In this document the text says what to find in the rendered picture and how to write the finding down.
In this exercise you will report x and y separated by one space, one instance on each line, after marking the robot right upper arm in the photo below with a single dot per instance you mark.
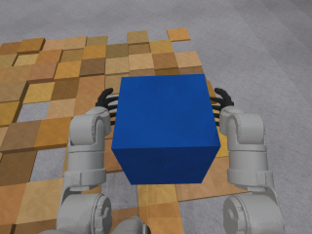
252 214

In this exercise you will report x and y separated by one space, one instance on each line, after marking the robot right forearm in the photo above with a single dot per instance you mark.
246 143

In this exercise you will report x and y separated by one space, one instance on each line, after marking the robot left upper arm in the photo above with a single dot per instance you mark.
84 214

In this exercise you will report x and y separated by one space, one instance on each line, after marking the carton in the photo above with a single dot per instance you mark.
165 130

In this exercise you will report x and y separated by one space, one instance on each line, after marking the right robot hand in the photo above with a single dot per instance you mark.
224 101

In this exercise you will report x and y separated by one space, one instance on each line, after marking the left robot hand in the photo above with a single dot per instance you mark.
102 101

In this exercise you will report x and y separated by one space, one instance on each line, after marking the robot left forearm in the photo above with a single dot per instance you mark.
85 161

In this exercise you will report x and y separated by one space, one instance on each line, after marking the left robot thigh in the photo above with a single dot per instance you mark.
131 226

